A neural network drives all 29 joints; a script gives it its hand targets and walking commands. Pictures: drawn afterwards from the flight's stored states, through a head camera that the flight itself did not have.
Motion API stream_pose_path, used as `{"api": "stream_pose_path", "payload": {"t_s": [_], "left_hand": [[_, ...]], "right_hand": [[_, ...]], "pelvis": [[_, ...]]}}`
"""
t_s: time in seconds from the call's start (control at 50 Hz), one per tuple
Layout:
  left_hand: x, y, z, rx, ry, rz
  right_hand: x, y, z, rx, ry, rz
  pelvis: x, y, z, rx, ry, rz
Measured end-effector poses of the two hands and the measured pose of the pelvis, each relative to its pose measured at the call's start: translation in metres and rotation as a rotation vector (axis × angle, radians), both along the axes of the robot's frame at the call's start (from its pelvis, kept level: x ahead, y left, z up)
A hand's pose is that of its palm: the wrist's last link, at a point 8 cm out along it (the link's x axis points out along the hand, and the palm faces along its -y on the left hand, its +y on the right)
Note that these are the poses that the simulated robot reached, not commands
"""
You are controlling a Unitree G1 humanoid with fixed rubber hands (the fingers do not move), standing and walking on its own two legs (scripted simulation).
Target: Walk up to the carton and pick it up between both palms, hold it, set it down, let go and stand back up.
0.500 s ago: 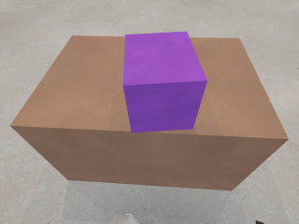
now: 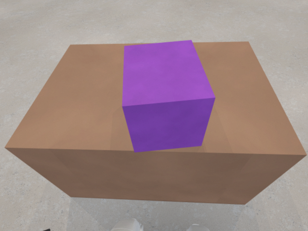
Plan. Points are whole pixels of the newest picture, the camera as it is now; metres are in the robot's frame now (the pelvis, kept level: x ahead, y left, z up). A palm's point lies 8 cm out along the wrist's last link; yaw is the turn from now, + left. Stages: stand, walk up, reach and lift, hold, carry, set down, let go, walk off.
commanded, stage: walk up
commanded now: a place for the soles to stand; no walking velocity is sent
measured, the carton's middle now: (163, 96) +0.54 -0.01 +0.01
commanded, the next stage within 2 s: none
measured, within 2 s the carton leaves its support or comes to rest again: neither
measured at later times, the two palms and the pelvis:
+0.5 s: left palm out of the picture +0.09 +0.34 -0.09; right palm out of the picture +0.09 -0.28 -0.11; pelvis +0.02 +0.03 +0.00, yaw -1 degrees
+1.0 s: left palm out of the picture +0.10 +0.34 -0.09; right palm out of the picture +0.11 -0.28 -0.11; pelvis +0.03 +0.03 +0.00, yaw -1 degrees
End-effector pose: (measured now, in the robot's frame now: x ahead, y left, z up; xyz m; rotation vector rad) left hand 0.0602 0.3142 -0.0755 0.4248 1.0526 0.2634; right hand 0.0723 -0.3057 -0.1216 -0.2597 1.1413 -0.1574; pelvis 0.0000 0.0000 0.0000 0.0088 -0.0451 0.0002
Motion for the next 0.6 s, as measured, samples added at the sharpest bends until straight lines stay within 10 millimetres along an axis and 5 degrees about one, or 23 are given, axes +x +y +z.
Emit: {"api": "stream_pose_path", "payload": {"t_s": [0.16, 0.38, 0.6], "left_hand": [[0.003, 0.023, -0.025, -0.049, 0.056, 0.024], [0.026, 0.011, -0.02, -0.05, 0.023, -0.019], [0.028, 0.025, -0.018, -0.046, 0.044, -0.009]], "right_hand": [[0.006, 0.024, 0.008, -0.051, -0.025, -0.005], [0.009, 0.013, 0.011, -0.058, 0.007, -0.029], [0.018, 0.029, 0.012, -0.054, -0.028, -0.016]], "pelvis": [[0.008, 0.027, -0.007, -0.02, -0.017, -0.004], [0.019, 0.019, -0.002, -0.001, 0.004, -0.023], [0.02, 0.032, -0.001, -0.008, 0.003, -0.025]]}}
